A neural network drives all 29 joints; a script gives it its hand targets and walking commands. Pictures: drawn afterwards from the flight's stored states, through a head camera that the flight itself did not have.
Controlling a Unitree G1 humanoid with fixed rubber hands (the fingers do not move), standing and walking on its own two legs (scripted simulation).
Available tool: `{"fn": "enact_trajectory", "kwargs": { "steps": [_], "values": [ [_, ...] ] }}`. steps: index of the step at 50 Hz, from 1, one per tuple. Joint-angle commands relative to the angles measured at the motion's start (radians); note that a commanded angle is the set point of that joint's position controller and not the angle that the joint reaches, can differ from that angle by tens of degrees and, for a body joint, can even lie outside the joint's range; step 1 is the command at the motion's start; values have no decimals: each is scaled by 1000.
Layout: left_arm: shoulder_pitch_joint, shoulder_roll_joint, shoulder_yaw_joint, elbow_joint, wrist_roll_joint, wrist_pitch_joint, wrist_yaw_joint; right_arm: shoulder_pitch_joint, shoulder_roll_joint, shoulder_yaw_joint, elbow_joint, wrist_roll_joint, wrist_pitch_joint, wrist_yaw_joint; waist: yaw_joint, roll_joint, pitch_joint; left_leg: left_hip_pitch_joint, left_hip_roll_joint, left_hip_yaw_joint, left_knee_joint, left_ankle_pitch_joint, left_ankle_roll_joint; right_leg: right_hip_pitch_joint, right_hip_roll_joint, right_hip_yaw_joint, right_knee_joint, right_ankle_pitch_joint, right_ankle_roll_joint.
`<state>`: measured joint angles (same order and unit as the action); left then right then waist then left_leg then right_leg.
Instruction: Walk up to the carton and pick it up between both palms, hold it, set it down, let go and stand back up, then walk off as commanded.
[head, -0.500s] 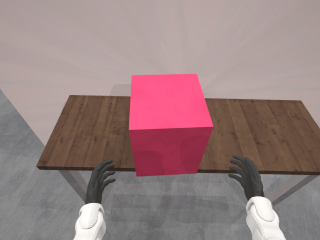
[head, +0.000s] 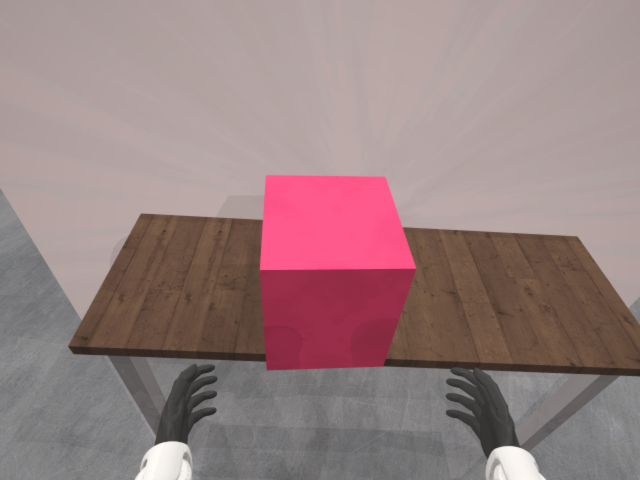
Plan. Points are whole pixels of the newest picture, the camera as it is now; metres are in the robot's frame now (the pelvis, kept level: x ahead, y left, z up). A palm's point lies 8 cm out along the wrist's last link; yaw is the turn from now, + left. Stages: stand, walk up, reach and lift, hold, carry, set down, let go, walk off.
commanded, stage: set down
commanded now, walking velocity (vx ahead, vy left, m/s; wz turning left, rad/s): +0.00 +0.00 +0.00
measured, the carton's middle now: (326, 273) +0.47 +0.04 -0.01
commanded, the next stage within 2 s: let go in 1.00 s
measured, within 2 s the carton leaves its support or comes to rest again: neither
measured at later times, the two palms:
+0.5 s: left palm (183, 442) +0.20 +0.21 -0.06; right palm (500, 441) +0.23 -0.20 -0.05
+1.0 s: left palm (168, 461) +0.18 +0.22 -0.07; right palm (500, 458) +0.21 -0.20 -0.06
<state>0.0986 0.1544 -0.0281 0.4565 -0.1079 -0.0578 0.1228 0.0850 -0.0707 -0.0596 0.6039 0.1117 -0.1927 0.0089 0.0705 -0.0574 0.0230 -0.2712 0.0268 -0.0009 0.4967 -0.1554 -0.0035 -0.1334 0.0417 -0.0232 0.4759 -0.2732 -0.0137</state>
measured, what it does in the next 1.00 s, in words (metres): stands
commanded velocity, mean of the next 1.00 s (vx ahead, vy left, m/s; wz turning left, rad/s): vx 0.00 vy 0.00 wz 0.00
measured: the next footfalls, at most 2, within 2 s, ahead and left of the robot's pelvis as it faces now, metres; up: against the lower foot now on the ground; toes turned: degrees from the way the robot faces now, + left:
none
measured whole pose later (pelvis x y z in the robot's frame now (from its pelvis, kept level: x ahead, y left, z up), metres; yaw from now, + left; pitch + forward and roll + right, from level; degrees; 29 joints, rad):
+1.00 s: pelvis +0.02 -0.01 +0.00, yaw +0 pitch -4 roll -1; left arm 0.19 0.23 -0.05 0.46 -0.10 0.06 0.07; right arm 0.12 -0.10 -0.06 0.69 0.03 -0.16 0.02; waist 0.07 -0.04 0.07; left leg -0.25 0.03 0.00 0.50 -0.19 -0.01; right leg -0.10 0.04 -0.02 0.46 -0.30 -0.02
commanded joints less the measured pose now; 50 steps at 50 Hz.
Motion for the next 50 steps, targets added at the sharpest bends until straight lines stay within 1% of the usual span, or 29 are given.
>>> {"fn": "enact_trajectory", "kwargs": {
  "steps": [1,3,7,12,20,22,23,24,30,34,39,40,45,47,50],
  "values": [
    [-153,45,-70,-236,10,2,21,-111,-146,9,-173,-14,-25,17,-49,121,-59,341,-7,-2,-172,-155,-30,-245,-49,26,-185,-144,-36],
    [-157,45,-72,-233,15,13,22,-112,-148,4,-159,-20,-13,23,-51,124,-58,338,-5,-3,-178,-166,-31,-241,-45,22,-183,-146,-35],
    [-151,52,-72,-249,14,13,28,-102,-146,-3,-174,-19,-11,33,-45,123,-76,333,-6,-1,-169,-151,-27,-240,-41,16,-174,-137,-33],
    [-126,67,-59,-207,25,14,23,-80,-149,-5,-145,-26,-16,37,-43,117,-79,330,-11,5,-157,-120,-21,-230,-41,16,-167,-115,-26],
    [-54,124,-4,-186,39,7,-15,-26,-154,17,-133,-32,-41,8,-46,97,-101,341,-35,33,-125,40,-12,-170,-38,21,-161,23,0],
    [-34,136,10,-177,46,8,-28,-10,-152,27,-115,-35,-45,0,-46,100,-101,348,-40,40,-120,84,-13,-155,-37,24,-162,63,5],
    [-27,146,16,-189,41,3,-35,-3,-148,34,-127,-31,-50,-4,-45,92,-110,348,-44,43,-115,106,-12,-144,-37,26,-162,86,9],
    [-16,146,20,-181,44,4,-40,3,-149,37,-117,-33,-51,-7,-47,96,-107,352,-46,44,-113,126,-13,-140,-37,26,-162,109,11],
    [12,169,39,-223,42,1,-57,20,-154,47,-113,-33,-64,-13,-45,95,-136,375,-47,40,-104,204,-22,-134,-30,22,-159,181,15],
    [20,186,48,-223,35,5,-66,23,-150,51,-114,-38,-64,-15,-48,85,-133,376,-48,42,-101,211,-20,-140,-33,24,-165,193,19],
    [23,191,51,-198,36,30,-74,28,-151,46,-89,-53,-48,-17,-55,90,-111,380,-45,45,-107,188,-19,-163,-37,24,-176,153,14],
    [21,190,50,-180,40,40,-77,25,-151,45,-70,-58,-40,-17,-56,95,-98,378,-45,46,-111,176,-20,-168,-37,23,-179,137,12],
    [10,192,54,-172,54,80,-77,14,-151,32,-56,-79,-18,-17,-58,107,-71,375,-43,49,-120,135,-19,-187,-39,15,-187,83,6],
    [5,197,58,-187,55,90,-75,12,-150,26,-72,-85,-14,-17,-58,106,-75,366,-41,50,-121,124,-17,-186,-39,12,-185,76,4],
    [-3,201,61,-169,63,110,-77,7,-146,19,-61,-100,-3,-19,-64,106,-61,357,-41,53,-123,105,-15,-186,-41,12,-186,68,3]
  ]
}}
